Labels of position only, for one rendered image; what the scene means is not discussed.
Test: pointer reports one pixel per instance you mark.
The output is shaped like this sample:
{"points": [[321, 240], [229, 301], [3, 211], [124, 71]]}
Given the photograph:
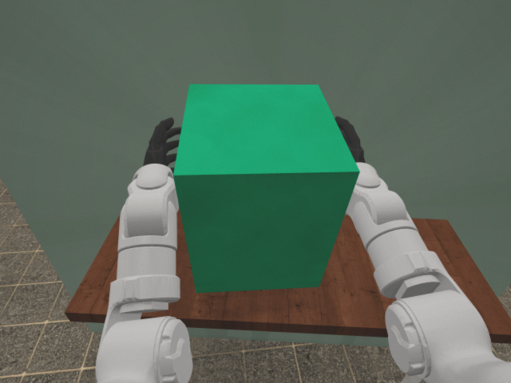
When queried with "table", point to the table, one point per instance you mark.
{"points": [[347, 302]]}

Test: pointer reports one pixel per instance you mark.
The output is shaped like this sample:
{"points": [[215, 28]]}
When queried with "carton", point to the carton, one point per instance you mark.
{"points": [[263, 179]]}

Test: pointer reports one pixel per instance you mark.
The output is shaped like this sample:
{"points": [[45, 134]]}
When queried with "robot right upper arm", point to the robot right upper arm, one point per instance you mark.
{"points": [[440, 338]]}

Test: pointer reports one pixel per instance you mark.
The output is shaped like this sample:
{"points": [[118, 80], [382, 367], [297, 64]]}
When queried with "right robot forearm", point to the right robot forearm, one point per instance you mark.
{"points": [[403, 265]]}

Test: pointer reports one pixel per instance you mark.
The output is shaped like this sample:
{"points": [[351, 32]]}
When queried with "robot left hand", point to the robot left hand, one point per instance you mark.
{"points": [[158, 148]]}

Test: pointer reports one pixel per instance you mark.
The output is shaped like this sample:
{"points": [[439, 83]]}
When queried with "robot right hand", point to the robot right hand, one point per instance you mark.
{"points": [[351, 138]]}

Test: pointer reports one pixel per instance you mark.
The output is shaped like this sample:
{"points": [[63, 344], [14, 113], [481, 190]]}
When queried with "left robot forearm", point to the left robot forearm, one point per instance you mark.
{"points": [[147, 244]]}

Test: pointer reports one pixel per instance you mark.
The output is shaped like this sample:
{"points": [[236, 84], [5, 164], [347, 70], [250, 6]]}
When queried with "robot left upper arm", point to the robot left upper arm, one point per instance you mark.
{"points": [[151, 350]]}

